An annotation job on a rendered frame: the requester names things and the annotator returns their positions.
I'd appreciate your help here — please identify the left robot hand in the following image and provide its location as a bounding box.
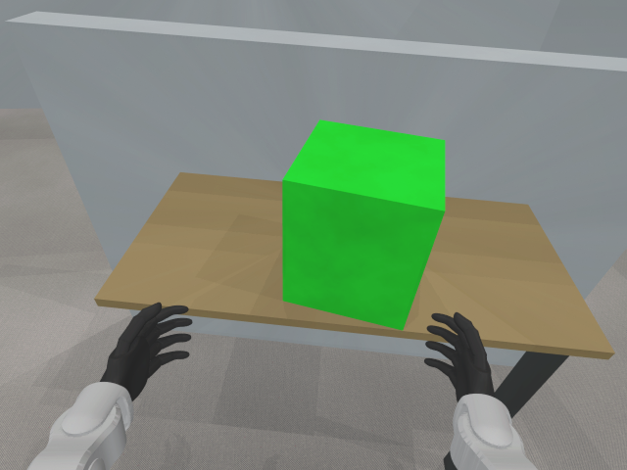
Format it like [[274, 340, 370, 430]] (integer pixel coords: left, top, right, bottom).
[[100, 303, 192, 401]]

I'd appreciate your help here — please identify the right robot hand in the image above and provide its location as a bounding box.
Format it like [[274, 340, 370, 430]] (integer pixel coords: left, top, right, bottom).
[[424, 312, 495, 401]]

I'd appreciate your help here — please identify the left robot forearm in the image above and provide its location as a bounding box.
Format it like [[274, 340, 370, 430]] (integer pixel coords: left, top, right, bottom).
[[27, 382, 134, 470]]

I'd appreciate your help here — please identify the carton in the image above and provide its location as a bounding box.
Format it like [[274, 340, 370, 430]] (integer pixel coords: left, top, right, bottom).
[[282, 119, 445, 330]]

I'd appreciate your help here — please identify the right robot forearm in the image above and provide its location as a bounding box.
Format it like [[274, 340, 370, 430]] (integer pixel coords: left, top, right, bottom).
[[450, 394, 538, 470]]

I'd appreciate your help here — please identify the table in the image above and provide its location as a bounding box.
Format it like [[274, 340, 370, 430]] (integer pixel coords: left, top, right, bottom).
[[94, 172, 615, 470]]

